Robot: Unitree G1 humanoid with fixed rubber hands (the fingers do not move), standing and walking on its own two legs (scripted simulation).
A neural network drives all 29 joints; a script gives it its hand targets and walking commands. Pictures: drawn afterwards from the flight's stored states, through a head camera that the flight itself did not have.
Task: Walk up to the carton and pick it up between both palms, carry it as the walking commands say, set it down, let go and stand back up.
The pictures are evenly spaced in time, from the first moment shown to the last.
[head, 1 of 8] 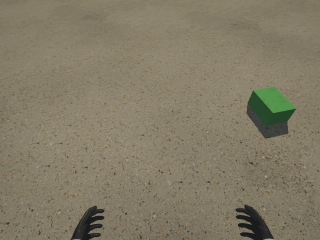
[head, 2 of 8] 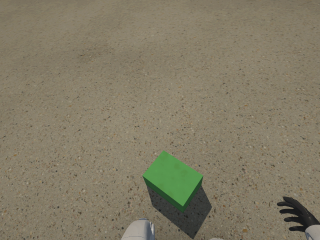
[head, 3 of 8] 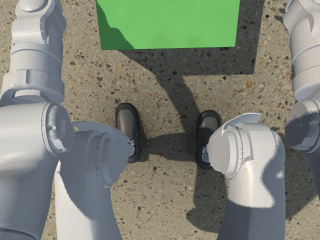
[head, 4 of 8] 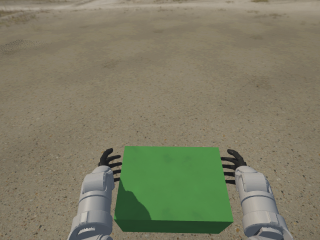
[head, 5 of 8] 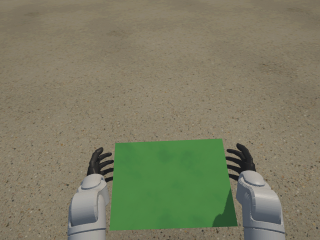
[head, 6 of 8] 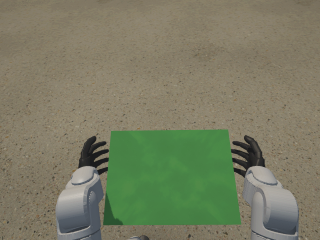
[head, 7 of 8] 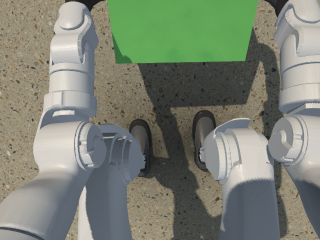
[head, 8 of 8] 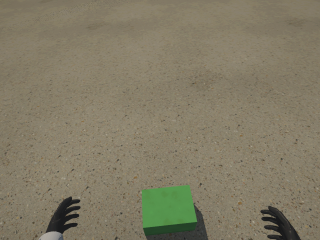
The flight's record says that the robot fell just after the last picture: no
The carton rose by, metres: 0.70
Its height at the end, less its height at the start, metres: +0.00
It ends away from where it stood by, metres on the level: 1.50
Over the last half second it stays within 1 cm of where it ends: yes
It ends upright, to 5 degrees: yes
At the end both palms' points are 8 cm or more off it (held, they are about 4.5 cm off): yes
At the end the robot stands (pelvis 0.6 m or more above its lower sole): yes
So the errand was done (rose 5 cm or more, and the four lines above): yes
